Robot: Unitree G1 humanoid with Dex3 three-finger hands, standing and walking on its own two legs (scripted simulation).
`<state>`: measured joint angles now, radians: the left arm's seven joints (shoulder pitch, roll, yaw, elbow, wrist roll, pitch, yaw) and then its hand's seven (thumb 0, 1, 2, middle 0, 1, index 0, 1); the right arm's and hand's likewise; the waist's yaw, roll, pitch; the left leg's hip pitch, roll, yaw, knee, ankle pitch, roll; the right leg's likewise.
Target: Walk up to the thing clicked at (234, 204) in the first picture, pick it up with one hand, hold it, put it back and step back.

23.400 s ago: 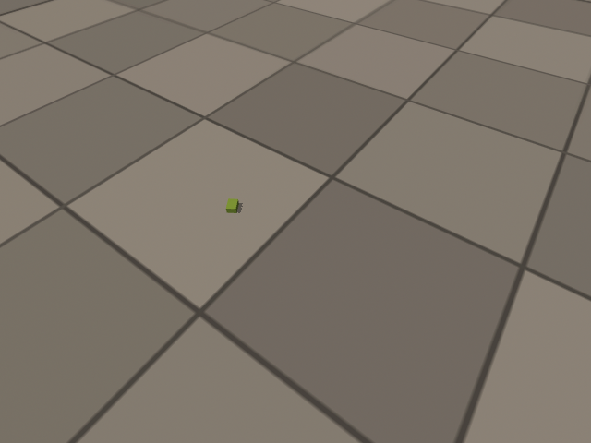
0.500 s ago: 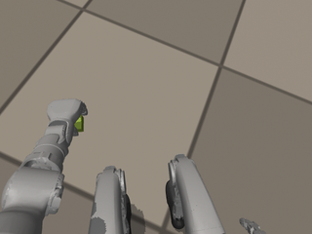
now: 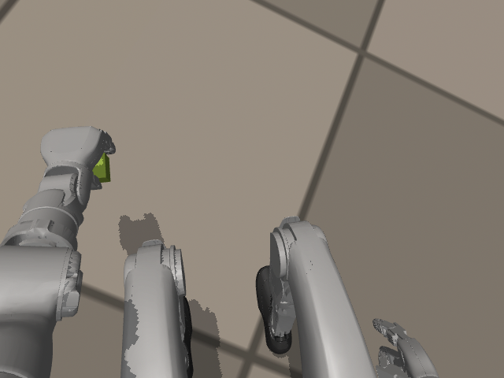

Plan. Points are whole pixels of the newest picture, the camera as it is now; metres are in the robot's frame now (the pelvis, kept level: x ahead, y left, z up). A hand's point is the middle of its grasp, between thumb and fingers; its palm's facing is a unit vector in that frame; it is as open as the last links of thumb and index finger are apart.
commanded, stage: crouch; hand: left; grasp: from above
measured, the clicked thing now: (89, 169) +0.47 +0.24 -0.21
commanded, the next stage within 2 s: lower in 0.58 s
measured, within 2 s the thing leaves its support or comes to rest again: rests again in 1.62 s
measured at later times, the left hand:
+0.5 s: hand (97, 171) +0.47 +0.23 -0.23, palm faces -0.47 -0.03 -0.88, open 7.5 cm
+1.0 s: hand (106, 178) +0.47 +0.23 -0.28, palm faces -0.50 -0.04 -0.86, open 7.5 cm
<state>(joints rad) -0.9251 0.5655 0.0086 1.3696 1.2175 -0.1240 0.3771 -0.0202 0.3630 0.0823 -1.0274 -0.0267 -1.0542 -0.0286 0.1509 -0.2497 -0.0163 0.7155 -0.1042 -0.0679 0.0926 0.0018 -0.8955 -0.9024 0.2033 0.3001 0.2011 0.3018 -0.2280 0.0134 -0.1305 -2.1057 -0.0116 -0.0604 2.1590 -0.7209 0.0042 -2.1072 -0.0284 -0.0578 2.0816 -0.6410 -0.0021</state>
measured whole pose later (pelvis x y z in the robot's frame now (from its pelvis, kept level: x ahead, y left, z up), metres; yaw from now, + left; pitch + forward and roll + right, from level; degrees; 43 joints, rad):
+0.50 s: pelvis -0.01 +0.00 -0.06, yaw -2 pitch +37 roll -6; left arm -1.02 0.64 0.03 1.52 1.26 -0.16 0.42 -0.02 0.37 0.09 -1.01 -0.04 -1.04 -0.05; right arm 0.18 -0.25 0.04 0.74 -0.13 -0.08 0.12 0.00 -0.90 -0.90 0.20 0.30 0.20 0.30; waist -0.28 0.00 -0.08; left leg -2.26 -0.01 -0.07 2.34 -0.72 0.02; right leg -2.25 -0.03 -0.06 2.24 -0.62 0.01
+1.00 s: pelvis -0.01 +0.00 -0.08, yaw -3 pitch +35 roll -8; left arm -1.06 0.72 0.05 1.62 1.31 -0.20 0.47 -0.03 0.36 0.10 -1.02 -0.06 -1.04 -0.07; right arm 0.17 -0.29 0.10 0.72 -0.17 -0.11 0.15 0.00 -0.90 -0.90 0.20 0.30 0.20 0.30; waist -0.32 -0.03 -0.02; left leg -2.32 -0.01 -0.11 2.43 -0.73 0.01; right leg -2.30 -0.02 -0.10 2.31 -0.62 0.01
